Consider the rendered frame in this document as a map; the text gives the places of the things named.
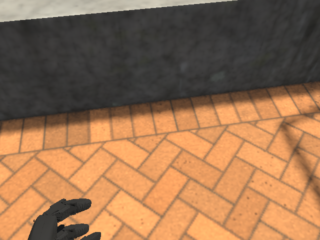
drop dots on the robot left hand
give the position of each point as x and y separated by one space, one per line
46 227

